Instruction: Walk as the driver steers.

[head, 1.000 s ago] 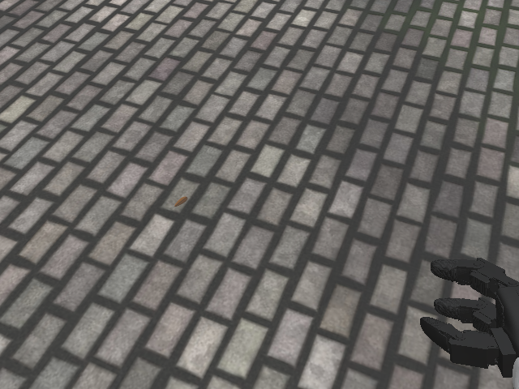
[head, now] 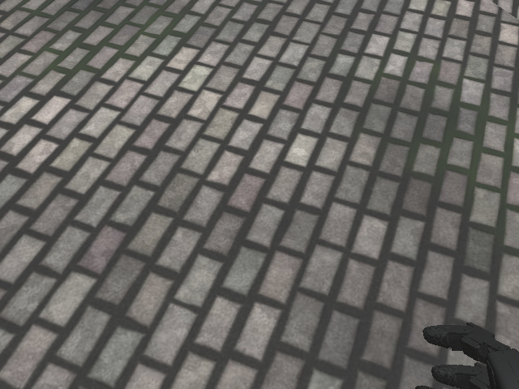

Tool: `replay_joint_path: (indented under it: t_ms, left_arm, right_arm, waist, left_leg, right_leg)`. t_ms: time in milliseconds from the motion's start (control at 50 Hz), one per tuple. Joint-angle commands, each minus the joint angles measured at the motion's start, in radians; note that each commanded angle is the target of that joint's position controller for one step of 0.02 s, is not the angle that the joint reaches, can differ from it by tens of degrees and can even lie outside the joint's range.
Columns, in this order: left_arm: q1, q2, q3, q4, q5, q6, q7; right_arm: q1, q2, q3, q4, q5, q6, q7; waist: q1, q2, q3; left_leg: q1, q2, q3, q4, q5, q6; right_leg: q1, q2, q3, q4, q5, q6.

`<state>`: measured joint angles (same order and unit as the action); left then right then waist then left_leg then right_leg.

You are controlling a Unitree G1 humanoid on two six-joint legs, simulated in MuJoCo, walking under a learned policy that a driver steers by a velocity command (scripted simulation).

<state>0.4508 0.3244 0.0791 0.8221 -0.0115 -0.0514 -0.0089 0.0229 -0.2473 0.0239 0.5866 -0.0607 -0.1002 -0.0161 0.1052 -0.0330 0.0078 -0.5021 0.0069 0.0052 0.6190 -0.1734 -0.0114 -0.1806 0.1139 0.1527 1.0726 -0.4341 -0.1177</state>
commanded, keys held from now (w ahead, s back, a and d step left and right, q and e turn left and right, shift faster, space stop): w+e+shift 0.28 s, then shift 0.72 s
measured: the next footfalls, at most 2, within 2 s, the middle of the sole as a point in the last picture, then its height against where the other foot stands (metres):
right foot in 0.36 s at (350, 370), level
left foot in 0.80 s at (314, 291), level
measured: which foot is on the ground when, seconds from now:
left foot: down 0.00-0.36, up 0.38-0.78, down 0.80-1.00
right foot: up 0.00-0.34, down 0.36-0.80, up 0.82-1.00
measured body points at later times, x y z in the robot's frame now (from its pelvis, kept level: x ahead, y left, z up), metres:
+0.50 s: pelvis +0.42 -0.07 -0.01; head +0.47 -0.08 +0.44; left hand +0.65 +0.11 -0.13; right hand +0.41 -0.34 -0.12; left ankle +0.35 +0.10 -0.59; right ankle +0.49 -0.13 -0.72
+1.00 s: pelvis +0.59 -0.07 +0.02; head +0.61 -0.06 +0.47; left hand +0.78 +0.12 -0.12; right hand +0.58 -0.33 -0.10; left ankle +0.70 -0.03 -0.72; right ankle +0.50 -0.16 -0.70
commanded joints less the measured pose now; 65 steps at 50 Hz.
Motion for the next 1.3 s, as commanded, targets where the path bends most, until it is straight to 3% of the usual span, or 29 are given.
replay_joint_path:
  t_ms: [20, 60, 100, 160, 180, 240, 280, 320, 340, 360, 380, 400, 420, 440, 460, 500, 580, 640, 720, 780, 800, 820, 840, 860, 960, 1020, 1080, 1140, 1300]
  left_arm:
    - [-0.148, 0.079, -0.002, -0.134, 0.033, -0.004, -0.010]
    - [-0.194, 0.037, -0.009, -0.159, 0.049, 0.021, -0.038]
    - [-0.248, -0.002, -0.023, -0.202, 0.047, 0.047, -0.051]
    - [-0.334, -0.005, -0.038, -0.265, 0.052, 0.058, -0.068]
    - [-0.360, -0.004, -0.045, -0.291, 0.050, 0.057, -0.073]
    - [-0.469, 0.015, -0.053, -0.305, 0.046, 0.054, -0.093]
    - [-0.457, 0.016, -0.054, -0.295, 0.041, 0.047, -0.093]
    - [-0.291, 0.046, -0.042, -0.238, 0.064, 0.025, -0.080]
    - [-0.088, 0.079, -0.022, -0.168, 0.068, 0.014, -0.066]
    - [0.043, 0.115, 0.000, -0.109, 0.075, 0.009, -0.042]
    - [-0.037, 0.214, 0.023, -0.109, 0.064, 0.012, -0.019]
    - [-0.031, 0.298, 0.052, -0.170, 0.059, 0.019, -0.015]
    - [-0.040, 0.238, 0.048, -0.192, 0.026, 0.030, 0.002]
    - [-0.097, 0.195, 0.034, -0.166, 0.018, 0.031, 0.015]
    - [-0.138, 0.134, 0.014, -0.150, 0.018, 0.026, 0.018]
    - [-0.167, 0.076, -0.010, -0.139, 0.016, 0.011, 0.022]
    - [-0.180, 0.074, -0.013, -0.100, 0.032, -0.015, 0.004]
    - [-0.189, 0.041, -0.022, -0.079, 0.023, -0.012, -0.004]
    - [-0.138, 0.039, -0.024, -0.046, 0.023, 0.003, -0.005]
    - [-0.148, 0.037, -0.028, -0.034, 0.018, 0.013, 0.009]
    - [-0.112, 0.016, -0.034, -0.036, 0.023, 0.009, 0.014]
    - [0.021, -0.032, -0.043, -0.025, 0.023, 0.010, 0.020]
    - [0.036, -0.016, -0.040, 0.009, 0.020, 0.032, 0.031]
    - [-0.026, 0.011, -0.035, 0.000, 0.023, 0.051, 0.032]
    - [-0.099, -0.022, -0.046, 0.027, 0.022, 0.095, 0.025]
    - [-0.088, -0.031, -0.052, 0.067, 0.020, 0.096, 0.032]
    - [-0.147, 0.026, -0.048, 0.066, 0.038, 0.080, 0.037]
    - [-0.156, -0.008, -0.056, 0.102, 0.026, 0.061, 0.038]
    - [-0.125, -0.016, -0.057, 0.163, 0.025, 0.046, 0.047]
  right_arm:
    - [0.288, -0.134, -0.080, 0.032, 0.006, 0.005, -0.008]
    - [0.321, -0.112, -0.074, 0.086, 0.010, -0.007, -0.007]
    - [0.347, -0.087, -0.071, 0.136, 0.035, -0.025, 0.007]
    - [0.310, -0.098, -0.073, 0.165, 0.041, -0.038, 0.013]
    - [0.288, -0.116, -0.075, 0.167, 0.036, -0.044, 0.013]
    - [0.301, -0.146, -0.082, 0.196, 0.037, -0.045, 0.013]
    - [0.353, -0.211, -0.093, 0.205, 0.037, -0.044, 0.010]
    - [0.366, -0.262, -0.105, 0.205, 0.042, -0.018, -0.004]
    - [0.343, -0.280, -0.109, 0.195, 0.041, -0.002, -0.010]
    - [0.345, -0.262, -0.105, 0.193, 0.046, 0.002, -0.007]
    - [0.421, -0.132, -0.081, 0.161, 0.035, 0.006, 0.007]
    - [0.511, -0.155, -0.069, 0.094, 0.090, 0.019, -0.003]
    - [0.382, -0.200, -0.068, 0.091, 0.065, 0.016, -0.013]
    - [0.363, -0.163, -0.058, 0.086, 0.070, 0.014, -0.010]
    - [0.329, -0.141, -0.050, 0.094, 0.043, 0.016, -0.007]
    - [0.365, -0.126, -0.050, 0.112, 0.017, 0.061, -0.003]
    - [0.333, -0.060, -0.040, 0.103, 0.033, 0.085, -0.004]
    - [0.286, -0.038, -0.035, 0.110, 0.042, 0.081, 0.000]
    - [0.209, -0.065, -0.046, 0.102, 0.042, 0.079, -0.005]
    - [0.268, -0.065, -0.052, 0.133, 0.026, 0.062, -0.007]
    - [0.289, -0.099, -0.057, 0.143, 0.024, 0.048, -0.011]
    - [0.285, -0.149, -0.064, 0.130, 0.031, 0.046, -0.011]
    - [0.286, -0.118, -0.059, 0.125, 0.048, 0.060, -0.012]
    - [0.288, -0.090, -0.047, 0.129, 0.046, 0.066, -0.010]
    - [0.182, -0.089, -0.043, 0.152, 0.034, 0.090, -0.019]
    - [0.172, -0.099, -0.050, 0.171, 0.048, 0.103, -0.016]
    - [0.200, -0.090, -0.057, 0.188, 0.055, 0.109, -0.009]
    - [0.194, -0.081, -0.062, 0.219, 0.050, 0.108, -0.002]
    - [0.209, -0.070, -0.065, 0.307, 0.049, 0.102, -0.001]
  waist:
    - [-0.197, 0.081, -0.130]
    - [-0.156, 0.098, -0.033]
    - [-0.125, 0.126, 0.007]
    - [-0.082, 0.122, 0.036]
    - [-0.064, 0.142, 0.065]
    - [-0.084, 0.065, 0.129]
    - [-0.074, 0.087, 0.101]
    - [0.015, 0.105, 0.013]
    - [0.100, 0.112, -0.092]
    - [0.141, 0.063, -0.152]
    - [-0.001, -0.192, -0.149]
    - [-0.012, -0.222, -0.502]
    - [0.029, 0.016, -0.520]
    - [-0.033, 0.033, -0.340]
    - [-0.073, 0.108, -0.197]
    - [-0.135, 0.114, -0.089]
    - [-0.164, 0.079, -0.105]
    - [-0.139, 0.000, -0.118]
    - [-0.090, -0.028, -0.076]
    - [-0.124, -0.012, -0.028]
    - [-0.107, 0.054, -0.043]
    - [-0.044, 0.197, -0.113]
    - [-0.083, 0.228, -0.176]
    - [-0.100, 0.205, -0.145]
    - [-0.065, 0.161, -0.068]
    - [-0.062, 0.150, -0.067]
    - [-0.106, 0.091, -0.001]
    - [-0.115, 0.009, 0.031]
    - [-0.120, 0.030, 0.033]
  left_leg:
    - [0.654, 0.364, -0.534, -0.329, -0.381, 0.176]
    - [0.512, 0.307, -0.333, -0.364, -0.139, 0.147]
    - [0.474, 0.298, -0.209, -0.394, 0.022, 0.128]
    - [0.409, 0.257, 0.004, -0.457, 0.201, 0.093]
    - [0.366, 0.255, 0.061, -0.471, 0.256, 0.087]
    - [0.333, 0.177, 0.236, -0.532, 0.374, 0.052]
    - [0.424, 0.196, 0.277, -0.424, 0.858, 0.038]
    - [0.467, 0.220, 0.258, -0.149, 1.133, 0.045]
    - [0.422, 0.233, 0.236, 0.096, 1.124, 0.051]
    - [0.306, 0.184, 0.248, 0.386, 0.836, 0.031]
    - [0.020, 0.011, 0.233, 0.799, -0.368, -0.003]
    - [-0.210, -0.039, 0.011, 1.134, -0.457, -0.019]
    - [-0.198, 0.017, -0.054, 1.085, -0.273, -0.012]
    - [-0.204, 0.052, -0.044, 0.992, -0.225, -0.012]
    - [-0.177, 0.082, -0.040, 0.885, -0.222, -0.012]
    - [-0.047, 0.096, -0.046, 0.767, -0.243, -0.014]
    - [0.053, 0.086, -0.021, 0.452, -0.146, -0.004]
    - [0.123, 0.055, 0.010, 0.241, 0.067, 0.018]
    - [0.151, 0.031, 0.003, 0.092, 0.108, 0.030]
    - [0.275, 0.016, -0.002, -0.142, 0.175, 0.063]
    - [0.366, 0.101, -0.086, -0.173, 0.485, 0.079]
    - [0.460, 0.285, -0.246, -0.140, 0.854, 0.174]
    - [0.432, 0.361, -0.344, -0.174, 0.859, 0.291]
    - [0.390, 0.358, -0.384, -0.232, 0.728, 0.316]
    - [0.253, 0.197, -0.215, -0.341, 0.194, 0.178]
    - [0.237, 0.158, -0.187, -0.341, -0.020, 0.142]
    - [0.167, 0.110, -0.174, -0.368, -0.233, 0.062]
    - [0.298, 0.086, -0.131, -0.305, -0.111, 0.069]
    - [0.326, 0.080, -0.118, -0.286, -0.032, 0.075]
  right_leg:
    - [-0.629, -0.139, -0.067, 0.284, 0.141, 0.004]
    - [-0.612, -0.181, -0.070, 0.254, 0.137, 0.020]
    - [-0.652, -0.216, -0.076, 0.235, 0.130, 0.027]
    - [-0.660, -0.225, -0.107, 0.168, 0.262, 0.037]
    - [-0.634, -0.236, -0.114, 0.092, 0.325, 0.038]
    - [-0.473, -0.180, -0.256, -0.196, 0.471, 0.005]
    - [-0.360, -0.112, -0.327, -0.274, 0.460, -0.037]
    - [-0.155, -0.023, -0.332, -0.356, 0.396, -0.063]
    - [0.073, 0.005, -0.281, -0.406, 0.413, -0.087]
    - [0.286, -0.013, -0.213, -0.507, 0.527, -0.099]
    - [0.463, -0.246, 0.044, -0.432, 1.061, -0.113]
    - [0.787, -0.517, 0.482, -0.439, 1.354, -0.351]
    - [0.666, -0.456, 0.437, -0.526, 1.258, -0.298]
    - [0.473, -0.429, 0.345, -0.581, 1.123, -0.275]
    - [0.277, -0.383, 0.295, -0.633, 1.032, -0.240]
    - [0.004, -0.350, 0.203, -0.703, 1.093, -0.220]
    - [-0.106, -0.271, 0.025, -0.735, 1.206, -0.173]
    - [-0.089, -0.197, -0.070, -0.734, 1.111, -0.098]
    - [-0.025, -0.230, -0.033, -0.702, 0.951, -0.074]
    - [-0.030, -0.219, 0.004, -0.593, 0.767, -0.024]
    - [-0.059, -0.164, -0.006, -0.530, 0.593, 0.013]
    - [-0.102, -0.073, -0.054, -0.437, 0.191, 0.045]
    - [-0.081, -0.020, -0.105, -0.346, -0.058, 0.064]
    - [-0.111, -0.022, -0.091, -0.284, -0.154, 0.070]
    - [-0.027, -0.063, -0.110, -0.404, -0.034, 0.107]
    - [0.051, -0.061, -0.142, -0.603, 0.132, 0.102]
    - [0.029, -0.155, -0.024, -0.684, 0.154, 0.065]
    - [-0.124, -0.163, -0.008, -0.739, 0.090, 0.062]
    - [-0.111, -0.176, 0.001, -0.768, 0.130, 0.053]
